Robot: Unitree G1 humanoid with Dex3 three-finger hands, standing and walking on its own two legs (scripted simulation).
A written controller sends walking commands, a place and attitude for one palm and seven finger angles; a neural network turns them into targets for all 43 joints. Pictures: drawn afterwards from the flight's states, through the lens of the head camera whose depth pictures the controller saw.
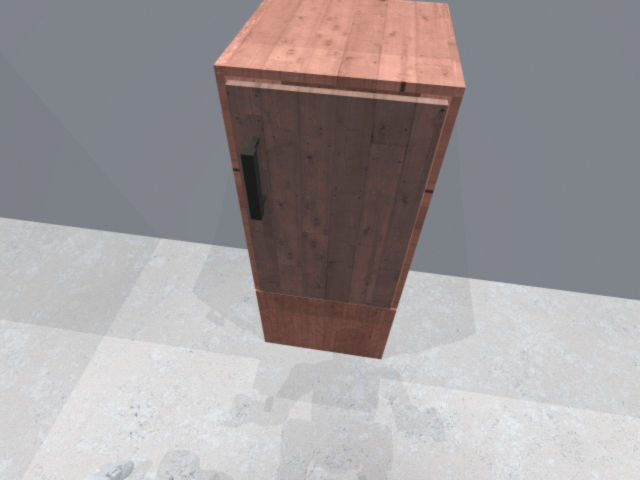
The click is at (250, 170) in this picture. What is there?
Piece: cupboard door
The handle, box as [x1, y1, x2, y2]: [240, 136, 265, 220]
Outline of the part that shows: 254,136 249,146 244,147 240,154 250,216 252,219 261,220 263,215 263,203 265,195 261,194 255,149 259,141 258,137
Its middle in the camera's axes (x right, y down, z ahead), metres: -0.12 -0.11 +0.73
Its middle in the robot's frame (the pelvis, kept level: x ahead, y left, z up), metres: +0.62 +0.15 +0.00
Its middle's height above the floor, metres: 0.77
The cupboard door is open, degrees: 0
